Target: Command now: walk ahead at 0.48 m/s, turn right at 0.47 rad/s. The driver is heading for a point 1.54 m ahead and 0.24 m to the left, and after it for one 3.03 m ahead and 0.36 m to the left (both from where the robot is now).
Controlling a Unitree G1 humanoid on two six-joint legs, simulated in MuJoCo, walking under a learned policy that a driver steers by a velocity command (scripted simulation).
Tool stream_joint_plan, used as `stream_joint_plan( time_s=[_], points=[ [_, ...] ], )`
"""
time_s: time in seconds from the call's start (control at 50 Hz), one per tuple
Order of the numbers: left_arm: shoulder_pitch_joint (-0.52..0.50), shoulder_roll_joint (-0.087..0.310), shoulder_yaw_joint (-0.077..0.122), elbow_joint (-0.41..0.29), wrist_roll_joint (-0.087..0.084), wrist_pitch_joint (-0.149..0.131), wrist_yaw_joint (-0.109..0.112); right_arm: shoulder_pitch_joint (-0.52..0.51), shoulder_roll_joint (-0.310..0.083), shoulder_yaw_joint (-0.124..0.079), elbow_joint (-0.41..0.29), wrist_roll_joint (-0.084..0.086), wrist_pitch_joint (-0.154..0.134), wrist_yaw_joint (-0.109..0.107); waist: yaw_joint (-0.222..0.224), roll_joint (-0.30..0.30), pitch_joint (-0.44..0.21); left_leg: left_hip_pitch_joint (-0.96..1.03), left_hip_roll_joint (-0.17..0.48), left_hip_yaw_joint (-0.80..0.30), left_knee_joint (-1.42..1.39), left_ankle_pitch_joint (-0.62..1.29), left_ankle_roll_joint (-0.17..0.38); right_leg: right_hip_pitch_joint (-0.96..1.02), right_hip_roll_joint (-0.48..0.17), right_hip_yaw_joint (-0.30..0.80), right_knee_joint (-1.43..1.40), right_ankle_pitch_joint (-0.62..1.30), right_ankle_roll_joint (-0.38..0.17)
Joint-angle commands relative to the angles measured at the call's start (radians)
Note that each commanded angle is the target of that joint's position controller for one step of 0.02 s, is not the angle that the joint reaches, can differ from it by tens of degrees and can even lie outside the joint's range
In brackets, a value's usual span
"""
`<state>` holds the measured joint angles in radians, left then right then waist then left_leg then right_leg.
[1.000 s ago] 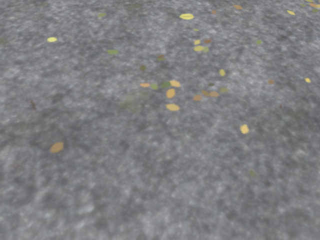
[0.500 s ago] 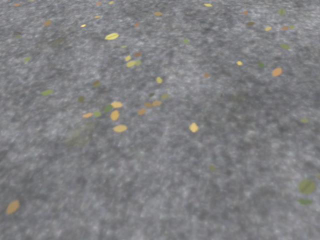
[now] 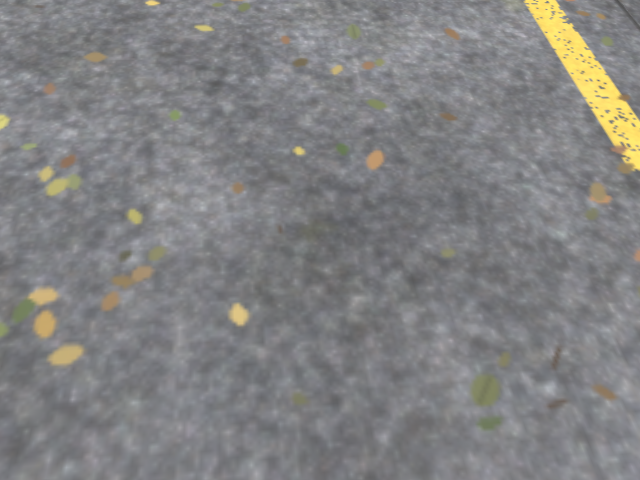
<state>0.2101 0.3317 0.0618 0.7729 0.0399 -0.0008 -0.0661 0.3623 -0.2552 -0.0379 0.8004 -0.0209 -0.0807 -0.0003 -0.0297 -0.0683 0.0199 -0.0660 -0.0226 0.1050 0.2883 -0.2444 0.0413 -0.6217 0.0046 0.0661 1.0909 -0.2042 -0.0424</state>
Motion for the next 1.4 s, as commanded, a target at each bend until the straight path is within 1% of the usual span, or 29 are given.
stream_joint_plan(
  time_s=[0.02, 0.14, 0.2, 0.22, 0.24, 0.26, 0.28, 0.3, 0.34, 0.42, 0.52, 0.64, 0.7, 0.74, 0.76, 0.78, 0.8, 0.82, 0.86, 0.92, 1.08, 1.18, 1.26, 1.3, 1.32, 1.34, 1.36, 1.38, 1.4],
  points=[
    [-0.104, 0.001, -0.012, -0.093, 0.002, -0.013, -0.01, 0.033, -0.097, -0.018, -0.019, 0.0, -0.021, 0.006, -0.002, 0.163, 0.049, 0.04, 0.241, -0.113, -0.122, 0.431, 0.095, -0.129, -0.009, -0.006, -0.091, 0.074, 0.011],
    [-0.27, -0.028, -0.048, -0.131, 0.009, -0.028, -0.008, 0.126, -0.138, -0.015, 0.077, 0.014, -0.009, 0.005, -0.019, 0.169, 0.075, 0.063, 0.25, -0.095, -0.106, 0.632, 0.114, 0.087, 0.004, -0.153, -0.484, 0.098, -0.031],
    [-0.065, 0.027, -0.028, -0.058, 0.012, -0.049, 0.024, 0.122, -0.175, -0.019, 0.107, 0.014, 0.002, 0.0, 0.094, 0.164, -0.053, 0.1, 0.243, -0.092, 0.178, 0.96, 0.091, 0.376, 0.068, -0.151, -0.596, 0.053, -0.085],
    [0.094, 0.067, -0.012, -0.005, 0.025, -0.062, 0.04, 0.111, -0.165, -0.013, 0.103, 0.022, 0.003, 0.002, 0.165, 0.145, -0.147, -0.029, 0.208, -0.074, 0.375, 0.806, 0.074, 0.627, 0.016, -0.104, -0.628, 0.096, -0.111],
    [0.253, 0.163, 0.012, 0.017, 0.043, -0.065, 0.059, 0.112, -0.095, 0.005, 0.052, 0.021, 0.0, 0.008, 0.204, -0.003, -0.305, -0.239, 0.142, -0.037, 0.684, 0.303, 0.061, 0.891, -0.281, 0.193, -0.628, 0.013, -0.151],
    [0.224, 0.204, 0.023, 0.007, 0.029, -0.055, 0.067, 0.229, -0.02, 0.014, 0.045, 0.045, 0.013, 0.005, 0.13, -0.147, -0.414, -0.515, -0.004, -0.084, 0.967, -0.332, 0.042, 1.038, -0.5, 0.581, -0.722, 0.03, -0.252],
    [0.166, 0.133, 0.015, 0.004, -0.007, -0.05, 0.068, 0.132, -0.138, -0.02, 0.062, 0.022, 0.027, -0.006, 0.139, 0.024, -0.278, -0.561, 0.048, -0.17, 0.984, -0.227, 0.053, 0.887, -0.428, 0.482, -0.756, -0.011, -0.216],
    [0.085, 0.068, -0.005, 0.009, -0.011, -0.057, 0.067, 0.079, -0.113, -0.02, 0.046, 0.027, 0.023, 0.001, 0.096, 0.001, -0.121, -0.563, 0.079, -0.17, 0.937, -0.14, 0.055, 0.739, -0.369, 0.32, -0.803, 0.046, -0.183],
    [0.032, 0.002, -0.02, 0.019, -0.013, -0.076, 0.066, 0.077, -0.078, -0.019, 0.071, 0.011, 0.038, 0.011, 0.044, -0.004, -0.014, -0.494, 0.115, -0.156, 0.863, -0.072, 0.036, 0.563, -0.284, 0.138, -0.874, 0.157, -0.123],
    [0.054, -0.003, -0.017, 0.053, -0.027, -0.113, 0.07, 0.046, -0.036, -0.025, 0.059, -0.006, 0.076, 0.038, -0.003, -0.01, 0.02, -0.509, 0.121, -0.136, 0.848, 0.018, 0.01, 0.496, -0.245, -0.022, -0.943, 0.267, -0.105],
    [0.11, -0.017, -0.018, 0.091, -0.022, -0.116, 0.076, -0.145, -0.023, -0.02, -0.011, -0.006, 0.076, 0.054, 0.017, -0.003, 0.074, -0.617, 0.126, -0.098, 0.681, 0.203, -0.008, 0.513, -0.212, -0.167, -0.963, 0.338, -0.101],
    [0.198, 0.032, -0.009, 0.139, -0.019, -0.102, 0.09, -0.332, -0.022, 0.0, -0.09, -0.016, 0.069, 0.071, 0.065, 0.014, 0.093, -0.559, 0.078, 0.011, 0.39, 0.216, 0.048, 0.661, -0.253, -0.258, -0.903, 0.536, -0.081],
    [0.189, 0.074, 0.0, 0.145, -0.012, -0.083, 0.102, -0.272, -0.05, -0.011, -0.085, -0.02, 0.072, 0.061, 0.022, -0.016, 0.028, -0.437, -0.008, 0.065, 0.358, 0.06, 0.111, 0.745, -0.266, -0.303, -0.708, 0.949, -0.064],
    [0.181, 0.104, 0.01, 0.137, -0.008, -0.062, 0.103, -0.084, -0.094, -0.036, -0.033, -0.023, 0.061, 0.048, -0.06, -0.01, -0.086, -0.21, -0.071, 0.051, 0.29, -0.016, 0.164, 0.701, -0.265, -0.31, -0.386, 0.956, -0.061],
    [0.166, 0.099, 0.009, 0.117, -0.01, -0.06, 0.098, 0.073, -0.155, -0.064, 0.013, -0.034, 0.055, 0.033, -0.136, 0.06, -0.169, 0.028, -0.009, -0.076, 0.21, -0.045, 0.211, 0.527, -0.233, -0.32, -0.106, 0.702, -0.032],
    [0.223, -0.041, -0.019, 0.053, -0.019, -0.068, 0.076, 0.055, -0.284, -0.096, 0.003, -0.032, 0.06, 0.018, -0.05, 0.302, -0.242, 0.348, 0.311, -0.588, 0.173, -0.019, 0.36, 0.072, -0.048, -0.294, 0.269, -0.233, 0.029],
    [0.099, 0.044, -0.003, 0.008, -0.017, -0.082, 0.07, 0.082, -0.291, -0.102, -0.012, 0.007, 0.072, 0.018, -0.109, 0.203, -0.307, 0.396, 0.369, -0.892, 0.01, -0.036, 0.429, -0.102, 0.041, -0.06, 0.408, -0.32, 0.041],
    [0.025, 0.043, -0.006, -0.016, -0.023, -0.097, 0.066, 0.023, -0.256, -0.094, -0.004, 0.012, 0.075, 0.008, -0.083, 0.131, -0.149, 0.294, 0.356, -0.722, -0.015, 0.009, 0.388, -0.182, -0.039, -0.013, 0.365, -0.206, 0.029],
    [0.042, 0.034, -0.009, 0.0, -0.02, -0.103, 0.069, -0.064, -0.161, -0.07, -0.005, 0.014, 0.064, 0.002, 0.005, 0.026, -0.01, 0.041, 0.26, -0.525, -0.035, 0.236, 0.296, -0.063, -0.101, -0.024, 0.18, -0.108, 0.032],
    [0.082, 0.007, -0.013, 0.0, 0.013, -0.048, 0.062, -0.082, -0.133, -0.057, -0.006, 0.023, 0.032, 0.005, 0.059, 0.046, -0.03, -0.079, 0.172, -0.395, -0.051, 0.432, 0.268, 0.06, -0.108, -0.034, 0.068, -0.108, 0.07],
    [-0.129, -0.018, -0.024, -0.045, -0.012, -0.031, 0.038, 0.055, -0.127, -0.04, 0.058, 0.015, 0.002, 0.01, -0.026, 0.121, 0.023, 0.035, 0.137, -0.224, -0.127, 0.506, 0.127, -0.04, -0.117, -0.101, -0.291, 0.208, 0.046],
    [-0.241, -0.021, -0.03, -0.076, -0.017, -0.039, 0.026, 0.106, -0.117, -0.026, 0.097, -0.005, -0.002, -0.008, -0.06, 0.119, 0.074, 0.168, 0.194, -0.162, -0.14, 0.549, 0.121, -0.067, -0.064, -0.118, -0.435, 0.207, -0.005],
    [-0.159, -0.007, -0.021, -0.057, -0.014, -0.043, 0.03, 0.06, -0.14, -0.022, 0.111, -0.013, -0.003, -0.028, 0.006, 0.145, 0.036, 0.221, 0.222, -0.085, 0.013, 0.985, 0.091, 0.108, 0.034, -0.171, -0.511, 0.059, -0.074],
    [0.058, 0.029, 0.0, 0.009, -0.009, -0.052, 0.041, 0.042, -0.164, -0.024, 0.113, -0.018, 0.006, -0.033, 0.1, 0.155, -0.082, 0.203, 0.212, -0.051, 0.315, 1.125, 0.074, 0.336, 0.094, -0.182, -0.576, 0.014, -0.121],
    [0.217, 0.068, 0.018, 0.05, 0.007, -0.058, 0.049, 0.012, -0.172, -0.023, 0.094, -0.008, 0.005, -0.034, 0.182, 0.124, -0.159, 0.031, 0.195, -0.024, 0.557, 0.925, 0.058, 0.577, 0.022, -0.076, -0.621, 0.034, -0.172],
    [0.31, 0.202, 0.059, 0.053, 0.02, -0.052, 0.062, 0.058, -0.095, -0.004, 0.037, 0.022, -0.005, -0.02, 0.165, -0.094, -0.284, -0.342, 0.041, 0.026, 0.991, 0.351, 0.002, 0.893, -0.274, 0.39, -0.627, 0.028, -0.331],
    [0.25, 0.167, 0.054, 0.058, -0.024, -0.043, 0.051, 0.035, -0.132, -0.014, 0.028, 0.001, -0.012, -0.013, 0.128, -0.078, -0.317, -0.556, -0.071, -0.117, 1.148, -0.254, 0.002, 0.942, -0.361, 0.711, -0.762, 0.111, -0.4],
    [0.178, 0.144, 0.05, 0.055, -0.045, -0.038, 0.048, -0.041, -0.13, -0.011, 0.003, -0.011, -0.019, -0.005, 0.103, 0.001, -0.16, -0.631, 0.013, -0.191, 1.129, -0.164, 0.01, 0.815, -0.318, 0.551, -0.782, 0.051, -0.366],
    [0.125, 0.089, 0.038, 0.046, -0.04, -0.035, 0.048, -0.077, -0.131, -0.007, -0.011, -0.004, -0.029, 0.001, 0.082, 0.059, -0.067, -0.619, 0.053, -0.177, 1.059, -0.096, 0.006, 0.676, -0.286, 0.447, -0.819, 0.082, -0.33]
  ],
)
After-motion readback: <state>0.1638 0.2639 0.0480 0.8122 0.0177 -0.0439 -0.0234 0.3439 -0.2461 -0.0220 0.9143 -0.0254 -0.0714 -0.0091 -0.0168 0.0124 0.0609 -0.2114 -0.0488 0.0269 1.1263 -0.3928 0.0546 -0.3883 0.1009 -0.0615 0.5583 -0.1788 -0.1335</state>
